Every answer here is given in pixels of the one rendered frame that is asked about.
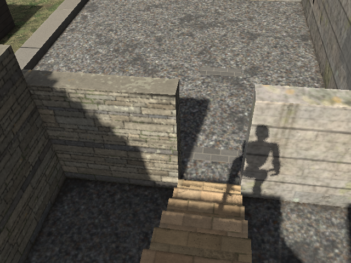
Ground stairs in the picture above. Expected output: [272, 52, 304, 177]
[140, 179, 252, 263]

